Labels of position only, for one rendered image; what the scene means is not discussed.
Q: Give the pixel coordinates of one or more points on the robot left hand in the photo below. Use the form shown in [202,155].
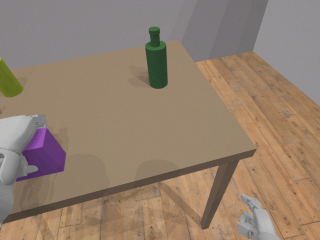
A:
[16,132]

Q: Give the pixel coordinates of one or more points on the left robot forearm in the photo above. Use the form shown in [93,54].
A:
[9,166]

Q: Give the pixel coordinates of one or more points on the table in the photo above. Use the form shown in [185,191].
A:
[119,133]

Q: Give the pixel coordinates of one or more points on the sponge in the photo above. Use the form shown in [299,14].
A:
[45,153]

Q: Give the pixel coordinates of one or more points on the robot right hand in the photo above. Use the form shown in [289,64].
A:
[250,226]

